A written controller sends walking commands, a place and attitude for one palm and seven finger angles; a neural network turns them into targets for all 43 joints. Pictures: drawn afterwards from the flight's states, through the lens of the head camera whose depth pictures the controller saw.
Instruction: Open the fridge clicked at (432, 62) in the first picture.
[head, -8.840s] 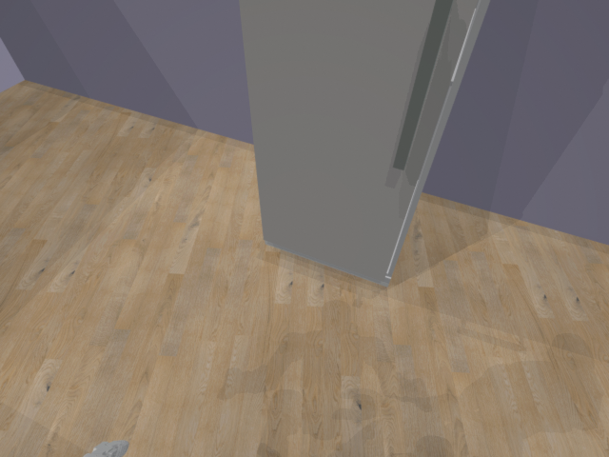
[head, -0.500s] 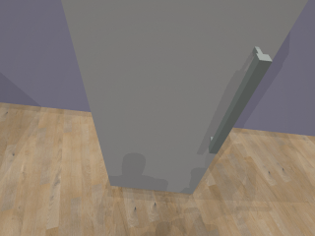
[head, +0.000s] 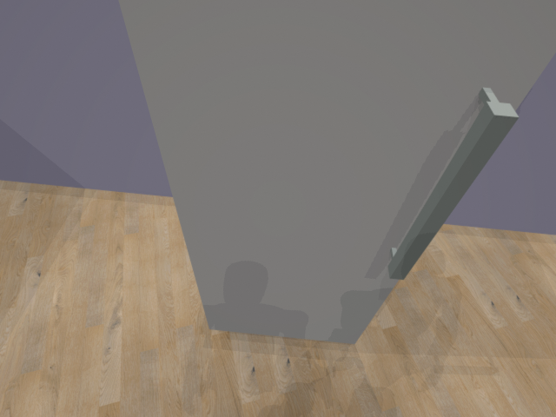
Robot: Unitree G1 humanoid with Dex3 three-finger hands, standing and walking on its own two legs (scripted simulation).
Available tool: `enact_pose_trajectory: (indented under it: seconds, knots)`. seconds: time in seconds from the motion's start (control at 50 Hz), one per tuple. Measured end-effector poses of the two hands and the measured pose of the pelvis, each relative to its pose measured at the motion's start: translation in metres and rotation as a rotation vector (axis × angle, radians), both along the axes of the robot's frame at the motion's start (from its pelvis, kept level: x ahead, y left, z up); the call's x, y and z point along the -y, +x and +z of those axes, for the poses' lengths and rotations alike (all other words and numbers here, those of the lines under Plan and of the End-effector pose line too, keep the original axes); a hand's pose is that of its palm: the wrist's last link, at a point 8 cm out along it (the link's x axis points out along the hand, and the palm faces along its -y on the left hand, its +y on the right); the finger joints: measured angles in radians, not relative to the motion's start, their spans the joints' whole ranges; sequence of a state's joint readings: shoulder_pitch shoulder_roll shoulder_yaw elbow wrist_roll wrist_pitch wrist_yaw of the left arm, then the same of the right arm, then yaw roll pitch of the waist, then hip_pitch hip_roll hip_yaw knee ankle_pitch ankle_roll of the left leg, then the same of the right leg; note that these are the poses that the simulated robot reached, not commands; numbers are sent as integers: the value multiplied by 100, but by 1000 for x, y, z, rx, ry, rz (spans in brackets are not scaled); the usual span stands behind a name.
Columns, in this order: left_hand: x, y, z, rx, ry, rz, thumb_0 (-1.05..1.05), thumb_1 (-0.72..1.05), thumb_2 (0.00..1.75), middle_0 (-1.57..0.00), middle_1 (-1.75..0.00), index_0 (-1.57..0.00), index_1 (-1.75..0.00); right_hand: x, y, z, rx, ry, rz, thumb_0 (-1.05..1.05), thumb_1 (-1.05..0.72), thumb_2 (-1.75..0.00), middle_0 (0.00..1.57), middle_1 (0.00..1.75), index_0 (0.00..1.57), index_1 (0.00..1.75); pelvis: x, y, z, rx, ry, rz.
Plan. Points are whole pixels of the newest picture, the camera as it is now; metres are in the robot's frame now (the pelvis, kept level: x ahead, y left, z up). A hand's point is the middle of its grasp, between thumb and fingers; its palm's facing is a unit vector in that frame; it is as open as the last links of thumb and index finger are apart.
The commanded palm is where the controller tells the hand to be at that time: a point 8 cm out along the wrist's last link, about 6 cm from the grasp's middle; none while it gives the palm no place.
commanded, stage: come to a stop and stand still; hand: right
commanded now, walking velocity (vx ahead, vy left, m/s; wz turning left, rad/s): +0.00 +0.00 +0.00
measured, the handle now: (431, 203) +0.44 -0.21 +0.08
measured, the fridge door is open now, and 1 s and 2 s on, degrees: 0 0 0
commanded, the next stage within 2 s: look again from close up in 0.28 s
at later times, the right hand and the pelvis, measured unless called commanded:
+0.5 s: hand out of the picture +0.01 -0.16 -0.17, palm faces +0.03 +0.98 -0.21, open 7.3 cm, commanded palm none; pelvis +0.01 +0.01 +0.00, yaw -1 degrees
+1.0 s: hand out of the picture +0.02 -0.16 -0.17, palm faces +0.03 +0.98 -0.22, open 7.3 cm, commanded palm none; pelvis +0.02 +0.01 +0.00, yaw -1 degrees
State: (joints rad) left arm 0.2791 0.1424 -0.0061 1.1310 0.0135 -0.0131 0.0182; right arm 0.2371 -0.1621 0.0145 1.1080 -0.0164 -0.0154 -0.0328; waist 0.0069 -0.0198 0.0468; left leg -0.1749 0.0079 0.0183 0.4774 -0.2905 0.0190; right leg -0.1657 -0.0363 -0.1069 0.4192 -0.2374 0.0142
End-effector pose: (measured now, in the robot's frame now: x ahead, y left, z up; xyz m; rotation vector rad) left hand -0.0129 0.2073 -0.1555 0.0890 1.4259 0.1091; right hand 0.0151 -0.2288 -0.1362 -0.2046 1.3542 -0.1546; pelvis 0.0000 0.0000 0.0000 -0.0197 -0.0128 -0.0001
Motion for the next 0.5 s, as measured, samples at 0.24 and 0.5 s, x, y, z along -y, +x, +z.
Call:
enact_pose_trajectory:
  seconds: [0.24,0.5]
  knots:
    - [-18,26,4,34,37,-24,1,91,89,-20,-30,-20,-30,-11,-7,-3,-27,18,-27,1,-92,-90,20,30,20,30,-7,9,1,2,1,-6]
    - [-23,34,6,26,44,-41,1,92,89,-20,-30,-20,-30,-17,-9,-3,-34,25,-42,0,-91,-90,20,30,20,30,-11,12,2,-1,3,-16]
